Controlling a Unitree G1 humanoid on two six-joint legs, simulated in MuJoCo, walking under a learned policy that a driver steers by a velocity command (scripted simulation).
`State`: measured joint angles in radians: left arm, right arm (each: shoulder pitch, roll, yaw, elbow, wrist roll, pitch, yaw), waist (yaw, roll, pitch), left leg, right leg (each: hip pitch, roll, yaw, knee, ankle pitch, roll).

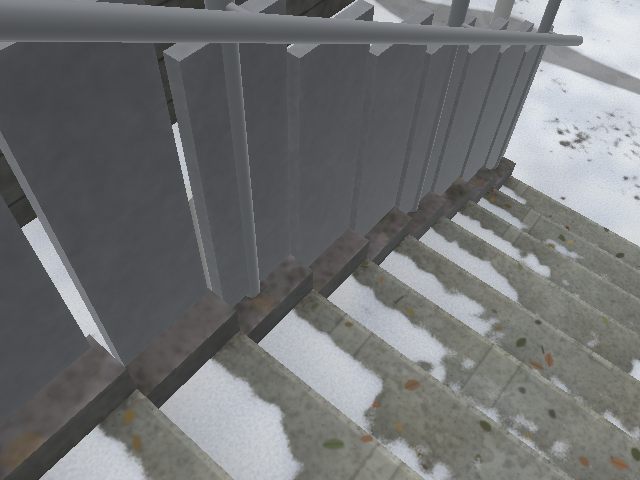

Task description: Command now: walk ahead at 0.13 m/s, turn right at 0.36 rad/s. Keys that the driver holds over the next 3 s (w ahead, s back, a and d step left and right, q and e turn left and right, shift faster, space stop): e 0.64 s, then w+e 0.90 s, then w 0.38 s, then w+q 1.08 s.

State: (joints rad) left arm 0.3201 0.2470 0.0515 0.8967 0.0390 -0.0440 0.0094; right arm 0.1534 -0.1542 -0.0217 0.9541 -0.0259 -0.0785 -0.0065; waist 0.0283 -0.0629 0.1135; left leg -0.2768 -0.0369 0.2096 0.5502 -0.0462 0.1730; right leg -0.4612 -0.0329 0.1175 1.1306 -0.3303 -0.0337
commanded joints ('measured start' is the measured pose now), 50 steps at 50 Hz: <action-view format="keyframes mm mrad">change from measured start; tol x32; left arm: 1 110 10 -9 -44 26 4 -4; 50 -208 141 36 -442 -7 68 -16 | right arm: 1 -38 -107 -13 -69 38 -35 -35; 32 -238 -103 -1 -407 -26 193 -42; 50 174 -359 -54 -317 -13 68 9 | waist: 1 40 161 -177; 11 72 171 -162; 14 103 -301 -154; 22 -47 125 -168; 45 -90 -133 -155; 50 -37 295 -12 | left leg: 1 53 295 -160 -159 840 26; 12 -176 397 20 403 533 -52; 14 -591 -21 -7 1011 -639 -154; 30 -770 -44 -237 1006 -149 -266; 41 -404 -41 -267 408 -308 -202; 47 408 8 -239 -59 -366 -127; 50 129 393 -942 -345 -975 -30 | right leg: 1 45 11 -99 -143 203 20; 12 301 43 -136 -172 62 -113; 14 390 -131 449 -577 1215 -244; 18 159 -217 639 -773 70 -257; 35 380 -7 505 -774 -243 -172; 45 -88 38 463 -857 -408 -155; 50 -602 209 188 50 -59 -43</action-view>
